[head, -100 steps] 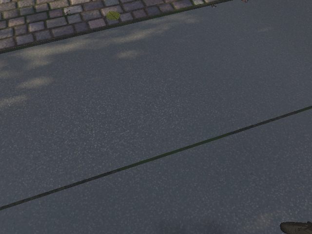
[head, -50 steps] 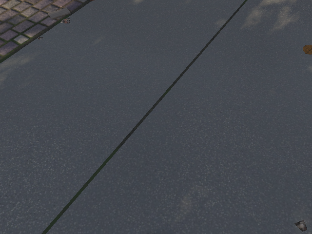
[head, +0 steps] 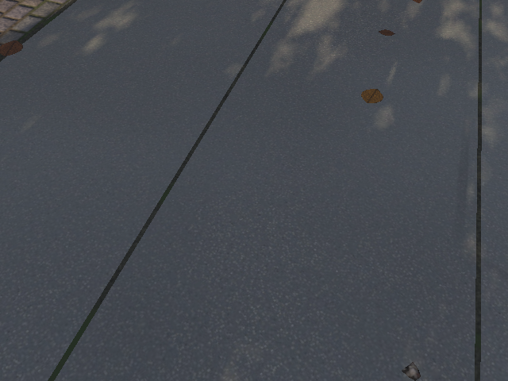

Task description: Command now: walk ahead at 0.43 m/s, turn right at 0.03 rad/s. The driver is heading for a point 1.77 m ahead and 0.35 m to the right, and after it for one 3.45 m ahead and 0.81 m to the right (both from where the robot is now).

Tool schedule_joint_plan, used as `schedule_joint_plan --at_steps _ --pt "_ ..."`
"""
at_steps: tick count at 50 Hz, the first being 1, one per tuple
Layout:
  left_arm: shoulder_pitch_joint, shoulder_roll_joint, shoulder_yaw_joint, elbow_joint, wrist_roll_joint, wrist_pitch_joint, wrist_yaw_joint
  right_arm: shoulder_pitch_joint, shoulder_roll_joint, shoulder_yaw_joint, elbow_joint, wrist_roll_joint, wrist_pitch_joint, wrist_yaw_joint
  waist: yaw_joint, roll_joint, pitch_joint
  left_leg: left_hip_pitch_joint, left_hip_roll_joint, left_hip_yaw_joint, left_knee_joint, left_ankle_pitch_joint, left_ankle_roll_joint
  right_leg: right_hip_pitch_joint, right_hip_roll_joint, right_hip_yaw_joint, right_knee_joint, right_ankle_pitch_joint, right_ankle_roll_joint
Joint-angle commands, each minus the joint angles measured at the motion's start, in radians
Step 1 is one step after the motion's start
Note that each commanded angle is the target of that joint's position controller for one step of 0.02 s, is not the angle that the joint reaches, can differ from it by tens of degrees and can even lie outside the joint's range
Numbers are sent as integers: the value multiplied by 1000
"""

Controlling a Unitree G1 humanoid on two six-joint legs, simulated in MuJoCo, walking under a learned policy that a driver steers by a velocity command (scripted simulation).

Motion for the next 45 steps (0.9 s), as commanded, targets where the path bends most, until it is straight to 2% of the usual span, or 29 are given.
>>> schedule_joint_plan --at_steps 1,2,3,4,5,6,9,12,14,17,19,21,23,24,25,26,27,28,29,30,31,32,33,34,36,38,41,43,45 --pt "-79 33 -5 -144 0 -37 1 301 -282 -71 9 -20 -14 -4 -130 358 -67 498 372 -716 -318 -427 232 -623 51 7 573 -198 -8" --pt "-96 118 15 -131 -15 -47 4 246 -201 -49 -6 -13 -21 2 -127 214 5 445 365 -712 -348 -533 231 -695 -17 69 687 -137 -15" --pt "-118 128 20 -129 -22 -51 1 206 -156 -35 -15 -14 -24 3 -108 174 56 405 324 -609 -341 -462 202 -725 -51 61 703 -39 -24" --pt "-119 106 16 -115 -14 -50 3 172 -138 -27 -23 -21 -26 5 -90 127 64 369 278 -515 -346 -346 182 -705 -82 51 687 39 -22" --pt "-133 98 18 -117 -2 -51 4 154 -123 -22 -25 -24 -26 4 -80 110 80 333 247 -444 -357 -236 171 -686 -101 49 647 99 -15" --pt "-132 84 18 -113 1 -49 1 148 -116 -18 -26 -28 -27 1 -70 122 80 300 216 -378 -372 -145 158 -644 -114 42 622 148 -7" --pt "-151 58 15 -115 5 -38 3 182 -113 -17 -9 -21 -32 -7 -71 104 71 302 180 -256 -388 130 161 -643 -111 11 556 246 22" --pt "-234 26 5 -146 5 -39 3 218 -117 -15 12 -20 -22 -19 -89 84 77 317 160 -175 -388 309 152 -647 -107 -6 400 334 41" --pt "-301 5 -4 -164 2 -46 -6 240 -123 -14 25 -17 -15 -26 -110 91 92 305 142 -131 -397 337 135 -602 -92 -28 268 414 44" --pt "-405 -9 -13 -192 -4 -56 -27 295 -137 -16 52 -12 -5 -32 -144 76 127 336 160 -120 -400 324 135 -573 -69 -49 124 474 35" --pt "-453 -9 -14 -209 -8 -62 -41 321 -144 -18 69 -10 5 -33 -150 76 144 386 186 -121 -379 357 141 -569 -55 -51 67 461 19" --pt "-477 3 -12 -222 -11 -69 -54 326 -153 -23 81 -7 15 -36 -134 86 145 445 215 -123 -339 445 138 -557 -43 -50 27 411 -10" --pt "-428 38 2 -213 -7 -71 -55 308 -175 -31 81 -8 23 -41 -87 116 90 491 220 -114 -245 717 120 -447 -1 -73 8 335 -47" --pt "-352 69 16 -194 -4 -68 -49 301 -189 -36 80 -10 29 -44 -43 140 27 505 213 -108 -147 899 111 -338 30 -94 11 300 -71" --pt "-197 110 38 -152 -4 -65 -38 277 -188 -34 74 -13 37 -46 44 135 -72 457 177 -73 36 991 86 -120 46 -112 -25 347 -107" --pt "-7 157 52 -109 6 -59 -23 268 -167 -22 50 -27 35 -49 119 97 -216 226 147 -73 297 763 63 241 -87 26 39 380 -165" --pt "71 249 71 -88 20 -58 -19 408 -10 23 24 -36 14 -34 37 -183 -382 -210 -60 -64 713 -37 -12 646 -378 535 16 247 -346" --pt "87 147 50 -78 10 -55 -15 371 -93 8 47 -12 -13 -25 81 -167 -435 -326 -82 -202 836 -341 -8 641 -409 739 -133 133 -363" --pt "-2 112 35 -79 2 -50 -8 242 -155 -13 3 19 -26 -18 67 -125 -220 -404 -15 -178 853 -280 -2 474 -363 558 -170 118 -301" --pt "-74 90 27 -83 1 -49 -7 170 -151 -10 -16 20 -34 -19 34 -37 -106 -386 39 -141 796 -184 1 297 -319 421 -204 178 -265" --pt "-124 68 20 -83 7 -50 -11 138 -137 -12 -20 4 -32 -22 -3 8 -29 -353 71 -121 733 -128 -7 153 -275 336 -241 252 -246" --pt "-152 47 13 -84 19 -56 -15 159 -127 -16 -13 -4 -20 -22 -43 -13 -1 -289 100 -127 692 -86 -13 54 -238 271 -279 295 -233" --pt "-167 45 14 -79 20 -62 -18 190 -103 -12 -4 -6 -8 -22 -67 -40 2 -242 111 -125 668 -65 -23 -6 -222 239 -314 301 -236" --pt "-169 51 17 -69 14 -70 -20 208 -81 -7 2 -9 3 -23 -80 -47 8 -224 116 -115 645 -56 -35 -47 -215 207 -337 331 -246" --pt "-160 74 23 -44 10 -81 -18 168 -72 -5 -17 -17 15 -29 -87 -45 48 -252 130 -104 570 -7 -59 -104 -207 144 -372 374 -252" --pt "-133 93 27 -24 10 -80 -9 84 -67 -2 -45 -24 12 -30 -65 -35 73 -294 136 -96 444 113 -73 -99 -187 96 -384 396 -243" --pt "-91 116 30 -4 2 -70 1 -39 -44 8 -72 -21 -3 -18 -17 -24 88 -252 102 -63 202 295 -66 -83 -151 29 -381 393 -201" --pt "-39 139 34 20 -6 -64 2 -106 -44 10 -90 -13 -9 -8 15 -22 91 -236 80 -52 117 341 -64 -32 -172 34 -373 360 -194" --pt "-8 148 36 41 -12 -53 3 -153 -57 6 -111 -7 -13 2 28 -28 100 -262 74 -65 59 323 -48 51 -209 52 -342 350 -187"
